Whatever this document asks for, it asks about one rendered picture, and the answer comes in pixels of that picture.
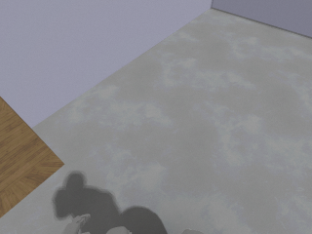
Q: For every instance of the cabinet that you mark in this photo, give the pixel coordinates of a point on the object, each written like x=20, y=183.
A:
x=26, y=160

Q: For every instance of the left robot hand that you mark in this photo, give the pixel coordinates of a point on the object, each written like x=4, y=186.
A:
x=76, y=224

